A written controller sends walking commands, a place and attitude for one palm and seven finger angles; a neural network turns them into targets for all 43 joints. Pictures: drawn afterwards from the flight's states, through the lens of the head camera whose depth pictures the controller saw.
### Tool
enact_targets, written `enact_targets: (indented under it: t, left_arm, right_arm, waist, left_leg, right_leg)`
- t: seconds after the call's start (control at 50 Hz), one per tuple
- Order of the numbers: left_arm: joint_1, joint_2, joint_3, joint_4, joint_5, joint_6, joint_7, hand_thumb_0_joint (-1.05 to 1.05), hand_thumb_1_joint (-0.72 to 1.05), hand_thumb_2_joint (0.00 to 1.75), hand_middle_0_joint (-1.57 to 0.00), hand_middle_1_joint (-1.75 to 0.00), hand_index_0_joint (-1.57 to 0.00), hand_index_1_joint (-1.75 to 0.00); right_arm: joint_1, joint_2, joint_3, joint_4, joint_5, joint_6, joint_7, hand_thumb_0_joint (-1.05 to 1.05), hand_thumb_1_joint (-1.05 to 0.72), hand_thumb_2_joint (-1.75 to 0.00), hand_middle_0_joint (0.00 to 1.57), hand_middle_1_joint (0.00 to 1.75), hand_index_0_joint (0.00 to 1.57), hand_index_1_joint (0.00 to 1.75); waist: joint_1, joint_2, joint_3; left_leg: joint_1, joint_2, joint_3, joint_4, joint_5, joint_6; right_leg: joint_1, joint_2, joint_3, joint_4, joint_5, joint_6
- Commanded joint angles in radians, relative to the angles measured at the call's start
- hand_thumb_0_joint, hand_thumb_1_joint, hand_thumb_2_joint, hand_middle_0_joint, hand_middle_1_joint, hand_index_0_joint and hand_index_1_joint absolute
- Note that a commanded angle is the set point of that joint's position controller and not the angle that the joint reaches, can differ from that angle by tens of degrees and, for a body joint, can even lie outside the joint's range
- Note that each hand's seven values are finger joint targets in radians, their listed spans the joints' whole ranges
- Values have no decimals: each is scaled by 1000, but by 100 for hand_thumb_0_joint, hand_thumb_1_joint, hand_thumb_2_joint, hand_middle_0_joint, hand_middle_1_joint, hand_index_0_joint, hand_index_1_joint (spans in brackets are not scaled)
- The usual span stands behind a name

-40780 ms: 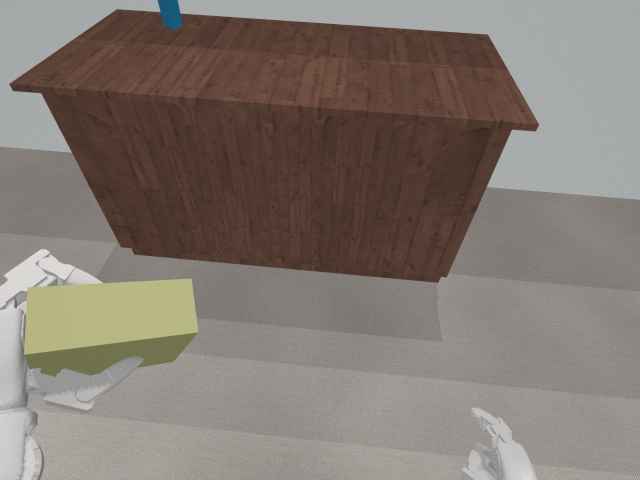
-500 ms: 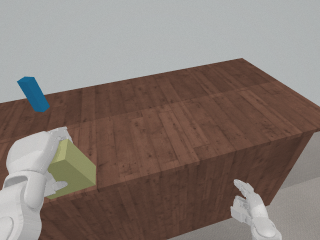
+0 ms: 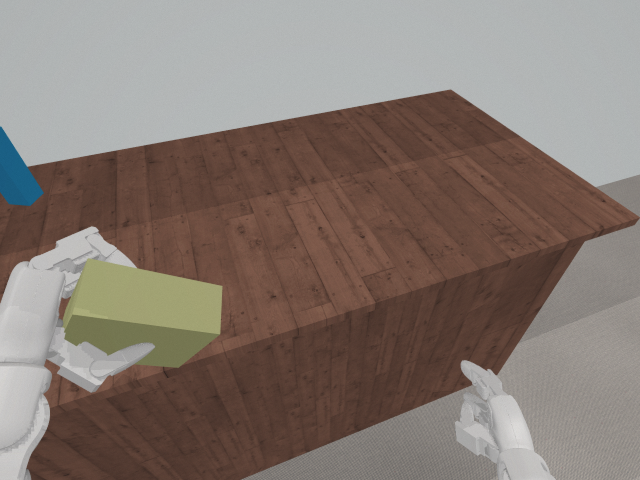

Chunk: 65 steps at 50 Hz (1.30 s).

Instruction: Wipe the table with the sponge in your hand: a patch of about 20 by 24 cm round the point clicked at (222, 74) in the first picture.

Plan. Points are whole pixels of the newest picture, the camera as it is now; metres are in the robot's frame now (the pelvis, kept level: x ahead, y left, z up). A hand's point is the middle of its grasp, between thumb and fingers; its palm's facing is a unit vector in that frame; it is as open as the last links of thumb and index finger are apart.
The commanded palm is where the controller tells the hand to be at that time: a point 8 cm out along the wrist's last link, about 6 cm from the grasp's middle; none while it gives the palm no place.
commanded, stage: step back with the hand held close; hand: left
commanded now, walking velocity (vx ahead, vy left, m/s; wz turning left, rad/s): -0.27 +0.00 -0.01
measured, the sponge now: (161, 323) +0.23 +0.20 +0.13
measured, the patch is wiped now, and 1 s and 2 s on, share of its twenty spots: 0.95 0.95 0.95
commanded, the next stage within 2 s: stop stepping back and stand still in 1.38 s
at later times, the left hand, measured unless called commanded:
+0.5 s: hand (63, 317) +0.19 +0.25 +0.20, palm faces +0.38 -0.82 -0.43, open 9.7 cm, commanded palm +0.13 +0.30 +0.22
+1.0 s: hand (9, 367) +0.14 +0.26 +0.20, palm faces +0.44 -0.80 -0.40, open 9.7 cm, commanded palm +0.08 +0.31 +0.22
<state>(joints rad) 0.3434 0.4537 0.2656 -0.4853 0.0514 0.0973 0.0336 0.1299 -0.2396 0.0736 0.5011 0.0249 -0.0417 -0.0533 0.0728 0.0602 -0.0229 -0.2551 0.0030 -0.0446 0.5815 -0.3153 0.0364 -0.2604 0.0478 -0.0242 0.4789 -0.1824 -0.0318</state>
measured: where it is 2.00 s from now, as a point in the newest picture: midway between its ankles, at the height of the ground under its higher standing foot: outside the picture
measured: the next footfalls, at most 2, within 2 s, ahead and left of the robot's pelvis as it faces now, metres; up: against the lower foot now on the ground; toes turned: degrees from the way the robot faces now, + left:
right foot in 1.14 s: -0.03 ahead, -0.11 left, +0.00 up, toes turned +0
left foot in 1.40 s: -0.11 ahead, +0.17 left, +0.00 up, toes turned +2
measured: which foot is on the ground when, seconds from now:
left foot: down 0.00-1.00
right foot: down 0.00-0.96, up 0.98-1.00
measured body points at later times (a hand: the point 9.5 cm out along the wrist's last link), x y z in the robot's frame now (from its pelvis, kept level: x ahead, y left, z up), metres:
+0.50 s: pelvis -0.03 +0.02 -0.02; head -0.02 +0.04 +0.43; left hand +0.16 +0.29 +0.22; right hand +0.13 -0.22 -0.09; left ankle +0.02 +0.12 -0.73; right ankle +0.05 -0.10 -0.73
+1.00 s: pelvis -0.08 +0.03 -0.03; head -0.05 +0.05 +0.42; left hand +0.11 +0.31 +0.22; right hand +0.09 -0.21 -0.10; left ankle +0.02 +0.12 -0.73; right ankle +0.03 -0.10 -0.72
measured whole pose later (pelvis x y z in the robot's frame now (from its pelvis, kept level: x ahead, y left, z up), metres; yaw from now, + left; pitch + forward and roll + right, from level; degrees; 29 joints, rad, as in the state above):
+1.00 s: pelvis -0.08 +0.03 -0.03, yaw +1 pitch +1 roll -2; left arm 0.42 0.44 0.46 -0.69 -0.02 -0.22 0.16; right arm 0.20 -0.21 0.00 0.58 0.00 -0.09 -0.04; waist -0.02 -0.02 0.03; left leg -0.53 0.00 0.03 0.75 -0.23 0.05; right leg -0.55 0.02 0.01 0.79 -0.29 0.02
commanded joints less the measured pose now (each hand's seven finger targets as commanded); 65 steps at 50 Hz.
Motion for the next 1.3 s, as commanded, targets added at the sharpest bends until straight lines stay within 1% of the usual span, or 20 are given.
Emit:
enact_targets:
  t: [0.0,0.04,0.12,0.24,0.42,0.48,0.66,0.78,0.82,0.88,0.92,0.96,1.02,1.06,1.1,1.12,1.14,1.16,1.2,1.28]
  left_arm:
    - [-100,227,272,-411,-140,-244,103,0,10,130,-120,-160,-120,-160]
    - [3,171,271,-353,-137,-271,110,0,10,130,-120,-160,-120,-160]
    - [53,166,298,-329,-126,-307,118,0,10,130,-120,-160,-120,-160]
    - [83,139,279,-352,-115,-320,117,0,10,130,-120,-160,-120,-160]
    - [62,163,313,-373,-115,-342,135,0,10,130,-120,-160,-120,-160]
    - [33,151,304,-335,-115,-340,137,0,10,130,-120,-160,-120,-160]
    - [-103,101,241,-301,-85,-328,132,0,10,130,-120,-160,-120,-160]
    - [-105,137,249,-372,-87,-342,141,0,10,130,-120,-160,-120,-160]
    - [-54,147,267,-404,-93,-353,147,0,10,130,-120,-160,-120,-160]
    - [0,154,298,-435,-97,-363,153,0,10,130,-120,-160,-120,-160]
    - [12,139,315,-431,-89,-367,156,0,10,130,-120,-160,-120,-160]
    - [-28,142,333,-392,-86,-363,154,0,10,130,-120,-160,-120,-160]
    - [-44,100,287,-335,-112,-351,148,0,10,130,-120,-160,-120,-160]
    - [-40,66,236,-312,-112,-345,132,0,10,130,-120,-160,-120,-160]
    - [-42,70,217,-307,-96,-345,118,0,10,130,-120,-160,-120,-160]
    - [-59,73,205,-321,-94,-353,113,0,10,130,-120,-160,-120,-160]
    - [-73,97,205,-322,-96,-357,113,0,10,130,-120,-160,-120,-160]
    - [-17,110,217,-318,-110,-347,117,0,10,130,-120,-160,-120,-160]
    - [34,156,270,-394,-115,-343,116,0,10,130,-120,-160,-120,-160]
    - [72,157,307,-405,-120,-343,134,0,10,130,-120,-160,-120,-160]
  right_arm:
    - [-36,-132,-72,-114,-12,-42,-22,0,-90,-90,20,30,20,30]
    - [-26,-116,-74,-111,-12,-52,-20,0,-90,-90,20,30,20,30]
    - [-14,-119,-96,-97,-8,-58,-18,0,-90,-90,20,30,20,30]
    - [-18,-125,-111,-87,-10,-77,-10,0,-90,-90,20,30,20,30]
    - [2,-102,-112,-58,-14,-77,-14,0,-90,-90,20,30,20,30]
    - [-1,-109,-110,-61,-13,-77,-14,0,-90,-90,20,30,20,30]
    - [-21,-130,-110,-99,-11,-93,-20,0,-90,-90,20,30,20,30]
    - [-19,-102,-105,-69,-24,-84,-5,0,-90,-90,20,30,20,30]
    - [-16,-89,-104,-59,-25,-83,-1,0,-90,-90,20,30,20,30]
    - [-14,-102,-115,-67,-23,-83,1,0,-90,-90,20,30,20,30]
    - [-14,-121,-126,-80,-24,-96,-7,0,-90,-90,20,30,20,30]
    - [6,-115,-140,-70,-31,-116,-4,0,-90,-90,20,30,20,30]
    - [23,-88,-133,-30,-28,-140,1,0,-90,-90,20,30,20,30]
    - [0,-92,-117,-28,-23,-147,8,0,-90,-90,20,30,20,30]
    - [-20,-98,-110,-35,-23,-142,9,0,-90,-90,20,30,20,30]
    - [-29,-86,-102,-41,-18,-136,12,0,-90,-90,20,30,20,30]
    - [-24,-79,-111,-50,-7,-137,6,0,-90,-90,20,30,20,30]
    - [-7,-89,-145,-54,12,-125,0,0,-90,-90,20,30,20,30]
    - [-38,-47,-115,-75,-7,-98,9,0,-90,-90,20,30,20,30]
    - [-40,-38,-105,-77,-10,-73,-6,0,-90,-90,20,30,20,30]
  waist:
    - [-58,116,-131]
    - [-62,94,-104]
    - [-64,44,-180]
    - [-64,74,-170]
    - [-95,-27,-147]
    - [-97,-32,-106]
    - [-83,40,-56]
    - [-95,-82,-76]
    - [-99,-79,-136]
    - [-101,11,-155]
    - [-97,193,-163]
    - [-100,211,-134]
    - [-83,99,-144]
    - [-73,160,-150]
    - [-67,115,-136]
    - [-72,-12,-131]
    - [-88,-195,-119]
    - [-76,-334,-163]
    - [-81,-175,-186]
    - [-99,-175,-174]
  left_leg:
    - [0,92,-107,-109,18,15]
    - [-97,96,-123,-125,5,19]
    - [-97,130,-149,-104,281,15]
    - [-108,161,-172,-127,344,24]
    - [-198,90,-104,-16,-90,1]
    - [-218,93,-122,-41,-197,9]
    - [-416,157,-184,-175,-361,55]
    - [-277,70,-95,61,-271,7]
    - [-209,74,-97,72,-184,-2]
    - [-229,120,-142,-42,-219,15]
    - [-354,241,-249,-237,-271,64]
    - [-416,343,-311,-355,-279,100]
    - [-59,309,-228,-186,278,84]
    - [-37,290,-188,-154,322,50]
    - [-91,235,-140,-53,201,12]
    - [-125,176,-81,67,88,-13]
    - [-188,76,16,227,-148,-61]
    - [-149,11,19,501,-149,-77]
    - [-241,34,-28,627,-189,-72]
    - [-198,54,22,262,-158,-62]
  right_leg:
    - [-26,-181,159,-28,31,-31]
    - [-10,-138,115,15,47,-9]
    - [44,-118,73,104,209,12]
    - [0,-87,60,135,70,27]
    - [-73,-207,201,33,90,-31]
    - [-138,-179,189,15,-81,-20]
    - [-18,-85,111,163,-108,27]
    - [-185,-231,274,-50,-193,-42]
    - [-176,-250,254,-31,-94,-52]
    - [-161,-182,175,73,-96,-20]
    - [-45,-58,65,334,-94,29]
    - [-40,7,68,598,-263,59]
    - [-226,-21,68,365,-313,51]
    - [-129,-30,73,150,-210,46]
    - [-21,-54,64,-53,18,36]
    - [-14,-122,104,-134,187,7]
    - [-75,-255,221,-136,249,-63]
    - [-165,-400,348,-191,218,-142]
    - [-106,-422,308,-91,462,-173]
    - [-41,-342,230,23,606,-94]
